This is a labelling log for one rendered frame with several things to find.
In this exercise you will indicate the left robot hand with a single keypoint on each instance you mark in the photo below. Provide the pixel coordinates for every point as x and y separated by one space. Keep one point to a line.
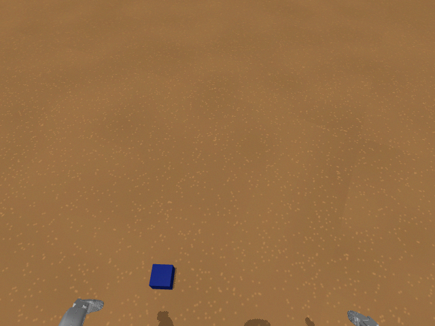
76 315

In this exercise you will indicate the small box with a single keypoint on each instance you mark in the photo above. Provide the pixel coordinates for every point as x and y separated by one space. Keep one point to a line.
162 276

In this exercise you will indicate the right robot hand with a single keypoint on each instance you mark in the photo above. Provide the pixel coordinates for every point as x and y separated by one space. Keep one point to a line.
360 320

